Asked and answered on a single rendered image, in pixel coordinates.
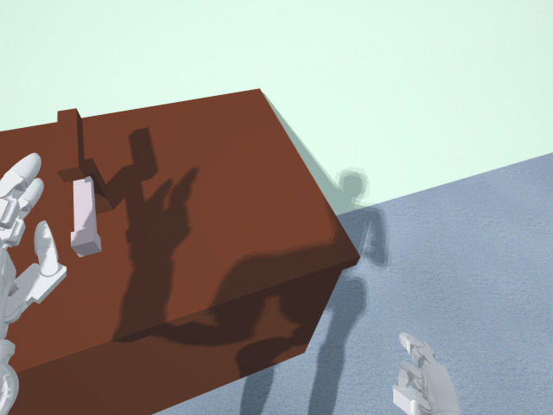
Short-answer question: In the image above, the left robot forearm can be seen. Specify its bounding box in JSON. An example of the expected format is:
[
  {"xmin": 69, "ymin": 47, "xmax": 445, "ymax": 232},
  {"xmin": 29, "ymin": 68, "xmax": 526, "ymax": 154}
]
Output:
[{"xmin": 0, "ymin": 339, "xmax": 19, "ymax": 415}]

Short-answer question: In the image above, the tap lever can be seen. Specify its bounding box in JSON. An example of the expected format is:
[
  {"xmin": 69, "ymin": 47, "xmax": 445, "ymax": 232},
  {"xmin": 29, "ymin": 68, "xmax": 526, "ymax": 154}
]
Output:
[{"xmin": 71, "ymin": 176, "xmax": 101, "ymax": 257}]

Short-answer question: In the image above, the robot left hand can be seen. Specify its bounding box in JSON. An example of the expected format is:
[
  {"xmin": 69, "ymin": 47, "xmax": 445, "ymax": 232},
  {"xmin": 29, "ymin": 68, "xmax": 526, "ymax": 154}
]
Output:
[{"xmin": 0, "ymin": 153, "xmax": 67, "ymax": 340}]

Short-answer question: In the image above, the robot right hand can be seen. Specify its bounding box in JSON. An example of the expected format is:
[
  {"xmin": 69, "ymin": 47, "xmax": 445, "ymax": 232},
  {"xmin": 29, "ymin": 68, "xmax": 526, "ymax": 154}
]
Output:
[{"xmin": 392, "ymin": 332, "xmax": 462, "ymax": 415}]

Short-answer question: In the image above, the counter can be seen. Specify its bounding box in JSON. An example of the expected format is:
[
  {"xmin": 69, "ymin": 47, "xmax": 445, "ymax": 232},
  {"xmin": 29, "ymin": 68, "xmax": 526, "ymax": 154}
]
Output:
[{"xmin": 0, "ymin": 88, "xmax": 360, "ymax": 415}]

